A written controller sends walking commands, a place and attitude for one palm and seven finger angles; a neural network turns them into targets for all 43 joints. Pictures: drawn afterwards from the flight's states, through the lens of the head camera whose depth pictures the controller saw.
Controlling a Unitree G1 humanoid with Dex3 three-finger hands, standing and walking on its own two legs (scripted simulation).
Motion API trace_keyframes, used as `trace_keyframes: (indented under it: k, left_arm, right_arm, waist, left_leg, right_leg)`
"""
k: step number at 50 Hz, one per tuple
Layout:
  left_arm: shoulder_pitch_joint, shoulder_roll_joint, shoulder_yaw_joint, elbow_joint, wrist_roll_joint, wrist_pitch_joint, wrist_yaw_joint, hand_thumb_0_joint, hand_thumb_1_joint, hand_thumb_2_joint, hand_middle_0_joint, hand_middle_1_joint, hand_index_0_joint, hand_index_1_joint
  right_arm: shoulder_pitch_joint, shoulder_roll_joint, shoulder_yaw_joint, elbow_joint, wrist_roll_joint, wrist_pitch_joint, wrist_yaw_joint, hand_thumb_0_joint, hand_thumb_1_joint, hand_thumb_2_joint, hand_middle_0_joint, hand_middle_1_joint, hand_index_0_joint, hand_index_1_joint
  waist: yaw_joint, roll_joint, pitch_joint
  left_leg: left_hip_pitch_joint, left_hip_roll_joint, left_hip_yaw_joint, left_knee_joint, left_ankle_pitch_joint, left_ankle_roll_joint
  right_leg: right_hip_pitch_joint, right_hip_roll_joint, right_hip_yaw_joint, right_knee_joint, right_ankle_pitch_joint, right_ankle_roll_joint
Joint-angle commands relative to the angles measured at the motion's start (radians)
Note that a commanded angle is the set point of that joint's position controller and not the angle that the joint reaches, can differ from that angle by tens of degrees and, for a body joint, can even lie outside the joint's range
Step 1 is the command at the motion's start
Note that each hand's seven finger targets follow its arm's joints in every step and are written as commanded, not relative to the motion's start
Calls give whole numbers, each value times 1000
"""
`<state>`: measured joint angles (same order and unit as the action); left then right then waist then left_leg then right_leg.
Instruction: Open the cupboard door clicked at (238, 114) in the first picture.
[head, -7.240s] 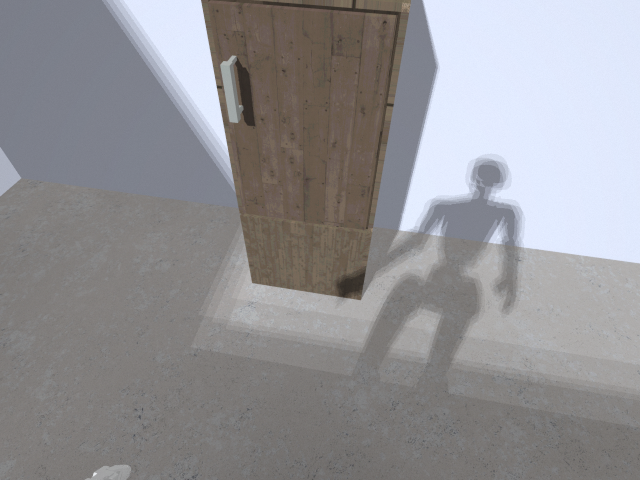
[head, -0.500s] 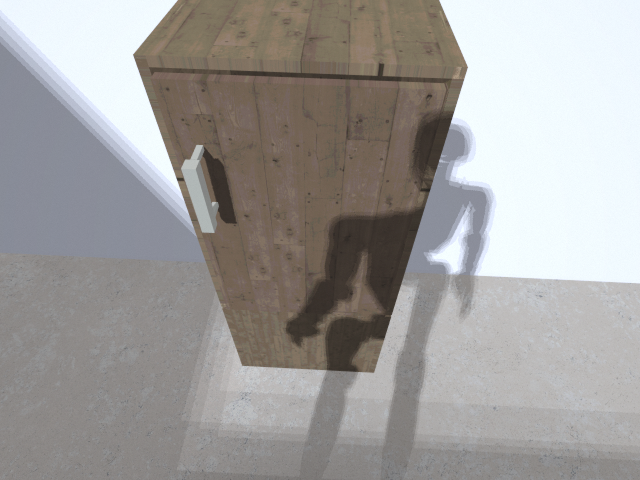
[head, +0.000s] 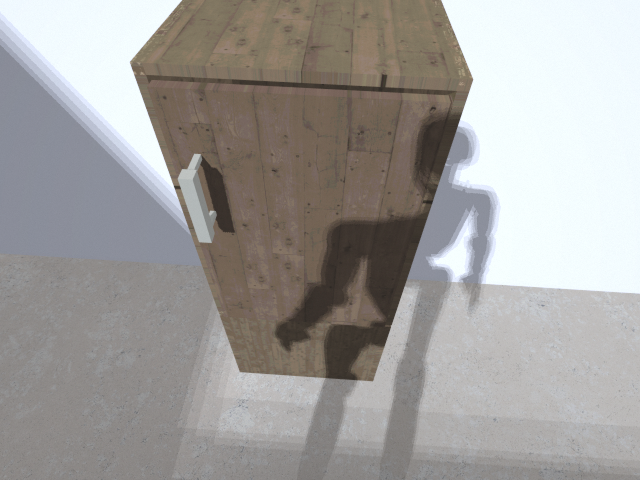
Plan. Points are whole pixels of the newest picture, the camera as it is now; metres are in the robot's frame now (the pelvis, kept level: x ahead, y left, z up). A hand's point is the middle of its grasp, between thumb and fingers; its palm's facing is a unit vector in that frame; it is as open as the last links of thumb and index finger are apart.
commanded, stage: look again from close up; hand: left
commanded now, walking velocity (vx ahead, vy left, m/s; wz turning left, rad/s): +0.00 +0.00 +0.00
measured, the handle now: (201, 199) +0.49 +0.22 +0.05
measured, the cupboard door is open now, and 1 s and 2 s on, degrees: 0 0 0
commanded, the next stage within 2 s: raise the hand with hooked fingers in 0.40 s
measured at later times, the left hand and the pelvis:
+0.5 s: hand out of the picture +0.04 +0.20 -0.17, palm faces +0.00 -0.97 -0.25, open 7.3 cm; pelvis -0.01 -0.01 +0.00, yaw +0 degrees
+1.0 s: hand out of the picture +0.13 +0.22 -0.05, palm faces +0.12 -0.99 -0.02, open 9.0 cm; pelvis -0.07 -0.02 -0.08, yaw +2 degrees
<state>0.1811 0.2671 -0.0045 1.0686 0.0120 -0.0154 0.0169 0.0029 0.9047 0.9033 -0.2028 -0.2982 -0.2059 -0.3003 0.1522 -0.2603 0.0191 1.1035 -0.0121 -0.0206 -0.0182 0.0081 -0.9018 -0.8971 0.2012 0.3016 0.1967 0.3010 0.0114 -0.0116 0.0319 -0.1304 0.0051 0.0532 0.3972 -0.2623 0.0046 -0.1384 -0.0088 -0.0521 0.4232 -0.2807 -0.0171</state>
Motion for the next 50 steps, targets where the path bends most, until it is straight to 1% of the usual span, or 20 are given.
trace_keyframes:
  k: [1, 24, 25, 26, 27, 28, 29, 30, 31, 32, 33, 35, 37, 39, 41, 43, 45, 47, 48, 50]
  left_arm:
    - [-2, 160, 33, -54, -1, -19, 6, 0, 900, 900, -200, -300, -200, -300]
    - [24, 133, 25, -27, -2, -19, 7, 0, 900, 900, -200, -300, -200, -300]
    - [140, 54, 17, 12, 5, -33, 59, 0, 900, 900, -200, -300, -200, -300]
    - [-603, 397, 335, -1454, -174, -248, 40, 0, 877, 890, -202, -315, -202, -315]
    - [-36, 278, 253, -1139, -95, -198, 37, 0, 853, 880, -203, -330, -203, -330]
    - [-17, 199, 214, -1075, -149, -170, 79, 0, 830, 870, -205, -345, -205, -345]
    - [233, -67, 87, -928, -174, -100, 58, 0, 807, 860, -207, -360, -207, -360]
    - [7, -13, 125, -1084, -197, -139, 34, 0, 783, 850, -208, -375, -208, -375]
    - [20, 41, 192, -1026, -199, -192, 8, 0, 760, 840, -210, -390, -210, -390]
    - [98, -3, 182, -918, -206, -248, -25, 0, 737, 830, -212, -405, -212, -405]
    - [199, -7, 218, -805, -214, -303, -61, 0, 713, 820, -213, -420, -213, -420]
    - [288, -47, 221, -708, -253, -441, -174, 0, 667, 800, -217, -450, -217, -450]
    - [312, -34, 224, -729, -287, -574, -304, 0, 620, 780, -220, -480, -220, -480]
    - [251, 66, 292, -774, -313, -652, -434, 0, 573, 760, -223, -510, -223, -510]
    - [183, 171, 385, -850, -343, -645, -494, 0, 527, 740, -227, -540, -227, -540]
    - [48, 234, 433, -989, -387, -609, -492, 0, 480, 720, -230, -570, -230, -570]
    - [-59, 224, 430, -1133, -414, -591, -455, 0, 433, 700, -233, -600, -233, -600]
    - [-118, 203, 396, -1239, -403, -588, -412, 0, 387, 680, -237, -630, -237, -630]
    - [-175, 201, 370, -1273, -393, -581, -399, 0, 363, 670, -238, -645, -238, -645]
    - [-145, 173, 310, -1248, -351, -554, -389, 0, 317, 650, -242, -675, -242, -675]
  right_arm:
    - [-5, -150, -29, -45, -1, -21, -10, 0, -900, -900, 200, 300, 200, 300]
    - [30, -120, -23, -10, 0, -21, -11, 0, -900, -900, 200, 300, 200, 300]
    - [18, -73, -29, -70, 10, -20, -6, 0, -900, -900, 200, 300, 200, 300]
    - [59, -181, -71, -401, 59, -153, -36, 0, -900, -900, 200, 300, 200, 300]
    - [-8, -117, -35, -387, 32, -241, -64, 0, -900, -900, 200, 300, 200, 300]
    - [5, -132, -49, -330, 46, -254, -69, 0, -900, -900, 200, 300, 200, 300]
    - [48, -70, -53, -327, 58, -246, -59, 0, -900, -900, 200, 300, 200, 300]
    - [16, -120, -68, -410, 54, -258, -50, 0, -900, -900, 200, 300, 200, 300]
    - [29, -138, -92, -424, 40, -263, -54, 0, -900, -900, 200, 300, 200, 300]
    - [22, -132, -93, -444, 31, -267, -57, 0, -900, -900, 200, 300, 200, 300]
    - [15, -128, -95, -467, 34, -269, -52, 0, -900, -900, 200, 300, 200, 300]
    - [-18, -120, -96, -513, 29, -281, -34, 0, -900, -900, 200, 300, 200, 300]
    - [-38, -125, -104, -571, 28, -301, -12, 0, -900, -900, 200, 300, 200, 300]
    - [-31, -138, -106, -626, 36, -315, 8, 0, -900, -900, 200, 300, 200, 300]
    - [-46, -138, -104, -684, 49, -313, -2, 0, -900, -900, 200, 300, 200, 300]
    - [-40, -135, -97, -721, 52, -301, -22, 0, -900, -900, 200, 300, 200, 300]
    - [-21, -110, -85, -731, 56, -294, -38, 0, -900, -900, 200, 300, 200, 300]
    - [3, -103, -75, -714, 55, -298, -54, 0, -900, -900, 200, 300, 200, 300]
    - [15, -109, -67, -702, 51, -298, -63, 0, -900, -900, 200, 300, 200, 300]
    - [38, -119, -63, -674, 50, -305, -75, 0, -900, -900, 200, 300, 200, 300]
  waist:
    - [-5, 16, -86]
    - [-3, 15, -40]
    - [4, 46, 28]
    - [-68, 239, -463]
    - [34, 382, -384]
    - [-8, 341, -331]
    - [-40, 176, -223]
    - [-57, 102, -92]
    - [-67, -22, -77]
    - [-58, -147, -2]
    - [-29, -184, 36]
    - [14, -273, -1]
    - [40, -224, -114]
    - [50, -46, -241]
    - [60, -20, -361]
    - [49, 13, -380]
    - [20, 94, -382]
    - [-9, 133, -363]
    - [-36, 86, -344]
    - [-61, 106, -298]
  left_leg:
    - [24, 116, -100, -43, 329, 30]
    - [10, 114, -100, -77, 250, 23]
    - [-72, 114, -27, 145, 287, -7]
    - [180, -22, -60, 23, 488, 7]
    - [266, 24, -35, 15, 691, 26]
    - [177, 35, -52, 41, 621, -18]
    - [124, 47, -57, 43, 558, -1]
    - [16, 37, -82, 73, 448, 0]
    - [-57, 23, -72, 113, 305, 6]
    - [-175, 7, -70, 150, 182, 9]
    - [-264, -7, -68, 191, 105, 7]
    - [-434, -22, -53, 294, -18, -3]
    - [-529, -38, -34, 395, -58, -10]
    - [-560, -47, -24, 477, -31, -14]
    - [-615, -49, -7, 532, -61, 0]
    - [-636, -38, -19, 555, -115, 9]
    - [-593, -22, -29, 557, -145, 19]
    - [-567, -10, -39, 562, -136, 27]
    - [-573, 0, -57, 564, -141, 31]
    - [-552, 6, -73, 545, -138, 34]
  right_leg:
    - [40, -125, 106, -41, 366, -28]
    - [20, -122, 110, -88, 298, -25]
    - [-21, -180, 149, -46, 673, 29]
    - [95, -59, 52, 38, 635, -27]
    - [29, -15, 30, 81, 412, -47]
    - [-31, -9, -22, 73, 215, -40]
    - [-117, -1, -41, 62, 186, -17]
    - [-170, -7, -46, 64, 204, -6]
    - [-231, 1, -55, 70, 169, 1]
    - [-307, 7, -64, 95, 108, 10]
    - [-353, 6, -59, 129, 50, 7]
    - [-457, 7, -33, 229, -81, 9]
    - [-473, -2, 8, 321, -104, -1]
    - [-450, -20, 60, 400, -52, -18]
    - [-425, -28, 125, 414, -123, -6]
    - [-448, -26, 164, 396, -262, 3]
    - [-464, -23, 175, 363, -339, 5]
    - [-481, -13, 164, 355, -315, 1]
    - [-508, 0, 149, 368, -315, -1]
    - [-543, 11, 112, 378, -262, -6]
